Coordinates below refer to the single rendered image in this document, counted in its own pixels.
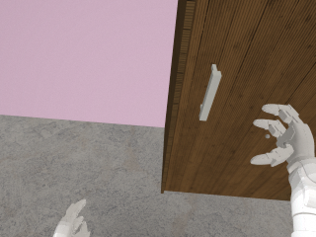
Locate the wardrobe door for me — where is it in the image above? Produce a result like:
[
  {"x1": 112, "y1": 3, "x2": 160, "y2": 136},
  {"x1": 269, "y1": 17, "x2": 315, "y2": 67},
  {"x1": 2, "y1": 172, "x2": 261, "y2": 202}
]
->
[
  {"x1": 165, "y1": 0, "x2": 316, "y2": 199},
  {"x1": 281, "y1": 187, "x2": 292, "y2": 195}
]

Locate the robot left hand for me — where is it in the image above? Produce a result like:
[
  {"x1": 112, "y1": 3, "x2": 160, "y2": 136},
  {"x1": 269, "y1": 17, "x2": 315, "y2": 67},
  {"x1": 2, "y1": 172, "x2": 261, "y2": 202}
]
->
[{"x1": 52, "y1": 199, "x2": 91, "y2": 237}]

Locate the robot right hand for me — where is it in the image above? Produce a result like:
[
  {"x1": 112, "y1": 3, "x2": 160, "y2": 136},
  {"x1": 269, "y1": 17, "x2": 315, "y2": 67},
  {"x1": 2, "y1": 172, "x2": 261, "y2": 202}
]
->
[{"x1": 250, "y1": 104, "x2": 315, "y2": 167}]

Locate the robot right forearm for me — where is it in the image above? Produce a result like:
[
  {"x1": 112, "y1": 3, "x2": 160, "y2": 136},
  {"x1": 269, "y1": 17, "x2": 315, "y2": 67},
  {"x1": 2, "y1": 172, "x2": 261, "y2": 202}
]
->
[{"x1": 286, "y1": 155, "x2": 316, "y2": 237}]

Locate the handle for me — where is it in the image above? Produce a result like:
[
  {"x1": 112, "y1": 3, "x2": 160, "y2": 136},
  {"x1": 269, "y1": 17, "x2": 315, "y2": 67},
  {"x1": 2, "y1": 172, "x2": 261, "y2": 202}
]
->
[{"x1": 198, "y1": 64, "x2": 222, "y2": 121}]

